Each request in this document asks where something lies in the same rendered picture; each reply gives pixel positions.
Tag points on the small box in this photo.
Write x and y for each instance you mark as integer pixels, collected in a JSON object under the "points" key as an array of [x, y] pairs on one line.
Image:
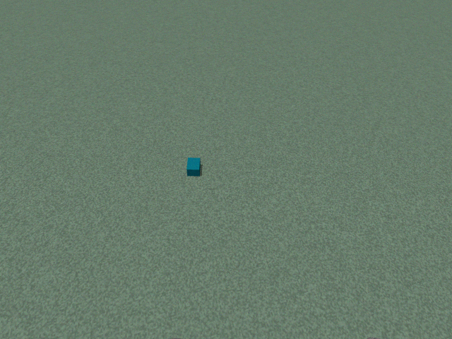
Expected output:
{"points": [[193, 166]]}

